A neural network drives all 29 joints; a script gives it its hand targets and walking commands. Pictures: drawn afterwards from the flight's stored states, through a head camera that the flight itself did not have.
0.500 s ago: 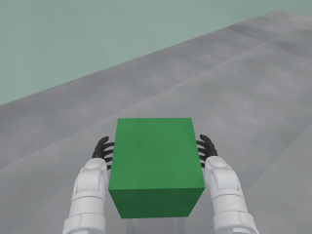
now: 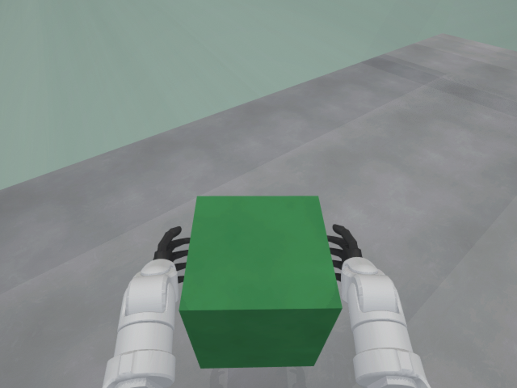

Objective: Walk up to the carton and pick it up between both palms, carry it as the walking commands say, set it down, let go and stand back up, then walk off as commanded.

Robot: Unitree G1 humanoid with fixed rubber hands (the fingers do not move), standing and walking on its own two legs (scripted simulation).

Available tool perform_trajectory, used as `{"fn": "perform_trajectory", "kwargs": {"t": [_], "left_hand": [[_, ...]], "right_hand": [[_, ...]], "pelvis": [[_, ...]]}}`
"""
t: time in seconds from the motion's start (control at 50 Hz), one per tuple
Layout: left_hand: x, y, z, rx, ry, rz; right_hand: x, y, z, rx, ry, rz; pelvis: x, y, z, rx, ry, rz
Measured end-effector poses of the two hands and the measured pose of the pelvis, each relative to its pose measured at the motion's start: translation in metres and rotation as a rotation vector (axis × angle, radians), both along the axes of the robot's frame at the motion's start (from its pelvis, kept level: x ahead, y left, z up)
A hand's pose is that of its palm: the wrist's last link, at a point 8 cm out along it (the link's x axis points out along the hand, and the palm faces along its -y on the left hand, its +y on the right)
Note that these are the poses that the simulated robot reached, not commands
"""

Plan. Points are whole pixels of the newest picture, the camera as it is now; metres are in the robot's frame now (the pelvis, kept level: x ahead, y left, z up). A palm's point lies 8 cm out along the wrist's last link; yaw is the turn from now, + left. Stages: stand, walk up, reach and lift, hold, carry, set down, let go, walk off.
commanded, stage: reach and lift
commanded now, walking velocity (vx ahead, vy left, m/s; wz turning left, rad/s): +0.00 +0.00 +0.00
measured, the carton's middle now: (257, 284) +0.31 +0.00 -0.02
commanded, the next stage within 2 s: hold in 0.72 s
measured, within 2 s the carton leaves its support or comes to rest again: neither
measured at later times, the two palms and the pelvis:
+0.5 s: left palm (167, 271) +0.30 +0.15 +0.04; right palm (353, 270) +0.29 -0.15 +0.04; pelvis +0.01 +0.00 +0.00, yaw -1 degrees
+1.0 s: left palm (165, 278) +0.28 +0.15 +0.04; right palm (355, 277) +0.28 -0.15 +0.04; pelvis +0.00 +0.00 +0.00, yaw -1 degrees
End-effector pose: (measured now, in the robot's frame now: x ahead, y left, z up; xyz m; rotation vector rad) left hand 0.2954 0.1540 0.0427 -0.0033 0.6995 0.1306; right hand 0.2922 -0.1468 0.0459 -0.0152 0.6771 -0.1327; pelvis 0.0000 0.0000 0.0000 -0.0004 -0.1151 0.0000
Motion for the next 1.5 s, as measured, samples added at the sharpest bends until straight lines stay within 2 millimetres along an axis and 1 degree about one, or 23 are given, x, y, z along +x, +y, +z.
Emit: {"fn": "perform_trajectory", "kwargs": {"t": [0.28, 0.54, 0.88, 1.14, 1.24, 1.3, 1.34, 1.42, 1.5], "left_hand": [[0.005, -0.005, -0.002, 0.005, -0.001, -0.025], [-0.001, -0.004, -0.004, 0.006, -0.001, -0.018], [-0.012, -0.005, -0.004, 0.005, -0.003, -0.017], [-0.012, -0.003, -0.003, 0.005, -0.007, -0.020], [-0.008, -0.003, -0.003, 0.003, -0.024, -0.028], [-0.007, -0.007, -0.002, -0.009, -0.040, -0.030], [-0.007, -0.013, 0.000, -0.013, -0.042, -0.035], [-0.008, -0.031, 0.005, -0.019, -0.029, -0.044], [-0.013, -0.049, 0.009, -0.040, -0.024, -0.041]], "right_hand": [[-0.001, -0.005, -0.002, -0.003, -0.001, -0.019], [-0.005, -0.004, -0.003, -0.010, 0.000, -0.006], [-0.015, -0.005, -0.002, -0.011, -0.002, -0.006], [-0.016, -0.002, -0.002, -0.012, -0.005, -0.008], [-0.014, -0.003, 0.000, -0.025, -0.021, -0.008], [-0.015, -0.007, 0.003, -0.039, -0.036, -0.012], [-0.017, -0.013, 0.005, -0.037, -0.039, -0.022], [-0.026, -0.030, 0.007, -0.011, -0.027, -0.059], [-0.035, -0.047, 0.010, 0.015, -0.022, -0.095]], "pelvis": [[0.007, 0.002, 0.001, 0.000, 0.009, -0.009], [0.013, 0.003, 0.002, 0.000, 0.008, -0.011], [0.005, 0.002, 0.001, 0.001, -0.008, -0.014], [-0.001, 0.004, 0.000, 0.000, -0.009, -0.015], [-0.001, 0.002, -0.006, 0.010, 0.070, -0.028], [-0.003, -0.004, -0.011, 0.015, 0.106, -0.050], [-0.004, -0.009, -0.013, 0.009, 0.126, -0.062], [-0.008, -0.022, -0.015, -0.016, 0.155, -0.065], [-0.013, -0.032, -0.021, -0.021, 0.173, -0.030]]}}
